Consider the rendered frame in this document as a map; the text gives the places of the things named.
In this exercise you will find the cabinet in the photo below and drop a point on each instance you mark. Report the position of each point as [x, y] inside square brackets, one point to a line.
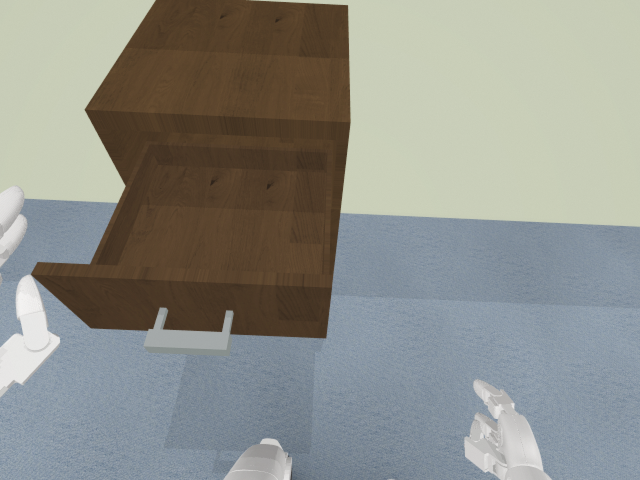
[232, 72]

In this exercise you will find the left robot shin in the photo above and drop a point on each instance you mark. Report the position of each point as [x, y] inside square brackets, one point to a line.
[271, 442]

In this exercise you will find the robot right hand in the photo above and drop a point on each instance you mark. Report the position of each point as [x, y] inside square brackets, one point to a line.
[508, 444]

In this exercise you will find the robot left thigh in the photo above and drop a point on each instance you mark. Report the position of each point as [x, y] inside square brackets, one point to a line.
[262, 462]

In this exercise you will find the drawer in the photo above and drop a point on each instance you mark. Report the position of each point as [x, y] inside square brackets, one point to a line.
[204, 228]

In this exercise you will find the robot left hand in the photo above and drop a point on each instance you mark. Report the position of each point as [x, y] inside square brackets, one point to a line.
[22, 355]

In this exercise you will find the handle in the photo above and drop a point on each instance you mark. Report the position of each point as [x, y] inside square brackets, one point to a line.
[189, 342]

